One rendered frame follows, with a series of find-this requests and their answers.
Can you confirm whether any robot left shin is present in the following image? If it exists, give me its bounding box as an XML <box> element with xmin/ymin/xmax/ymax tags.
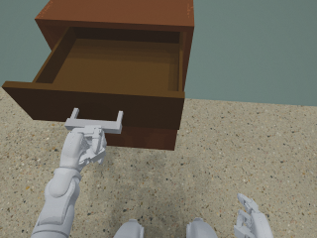
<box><xmin>128</xmin><ymin>219</ymin><xmax>138</xmax><ymax>223</ymax></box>

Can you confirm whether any cabinet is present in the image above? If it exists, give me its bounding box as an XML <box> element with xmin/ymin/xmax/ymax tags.
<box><xmin>35</xmin><ymin>0</ymin><xmax>195</xmax><ymax>151</ymax></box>

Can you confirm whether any robot right hand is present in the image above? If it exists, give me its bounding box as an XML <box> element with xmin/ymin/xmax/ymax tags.
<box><xmin>234</xmin><ymin>193</ymin><xmax>273</xmax><ymax>238</ymax></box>

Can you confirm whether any robot left hand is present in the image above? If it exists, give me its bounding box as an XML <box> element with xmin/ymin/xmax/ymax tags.
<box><xmin>59</xmin><ymin>125</ymin><xmax>107</xmax><ymax>173</ymax></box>

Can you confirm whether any right robot thigh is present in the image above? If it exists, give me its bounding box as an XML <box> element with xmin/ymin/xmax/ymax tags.
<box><xmin>186</xmin><ymin>221</ymin><xmax>218</xmax><ymax>238</ymax></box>

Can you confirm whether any robot left forearm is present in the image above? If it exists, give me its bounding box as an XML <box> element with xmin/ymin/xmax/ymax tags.
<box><xmin>31</xmin><ymin>167</ymin><xmax>82</xmax><ymax>238</ymax></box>

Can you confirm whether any handle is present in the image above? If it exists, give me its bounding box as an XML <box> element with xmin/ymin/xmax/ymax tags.
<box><xmin>64</xmin><ymin>108</ymin><xmax>124</xmax><ymax>134</ymax></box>

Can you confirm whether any drawer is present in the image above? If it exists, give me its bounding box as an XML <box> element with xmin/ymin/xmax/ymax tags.
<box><xmin>1</xmin><ymin>26</ymin><xmax>185</xmax><ymax>130</ymax></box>

